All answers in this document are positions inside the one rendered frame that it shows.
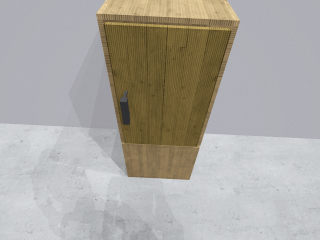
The cupboard door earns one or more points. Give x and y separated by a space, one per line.
170 73

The handle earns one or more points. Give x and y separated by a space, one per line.
125 109

